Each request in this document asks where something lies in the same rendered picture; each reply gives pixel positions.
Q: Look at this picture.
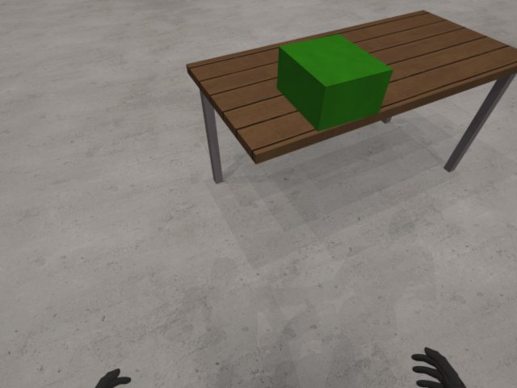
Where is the table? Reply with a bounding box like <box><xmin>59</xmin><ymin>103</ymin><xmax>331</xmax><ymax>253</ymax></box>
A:
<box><xmin>186</xmin><ymin>11</ymin><xmax>517</xmax><ymax>184</ymax></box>

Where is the carton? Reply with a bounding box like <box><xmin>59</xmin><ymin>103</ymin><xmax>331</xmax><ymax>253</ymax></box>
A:
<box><xmin>277</xmin><ymin>34</ymin><xmax>393</xmax><ymax>131</ymax></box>

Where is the robot left hand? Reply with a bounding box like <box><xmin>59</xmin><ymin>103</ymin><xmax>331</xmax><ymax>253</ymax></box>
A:
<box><xmin>95</xmin><ymin>369</ymin><xmax>131</xmax><ymax>388</ymax></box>

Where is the robot right hand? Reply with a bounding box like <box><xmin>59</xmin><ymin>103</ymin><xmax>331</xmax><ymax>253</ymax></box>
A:
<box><xmin>411</xmin><ymin>347</ymin><xmax>466</xmax><ymax>388</ymax></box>

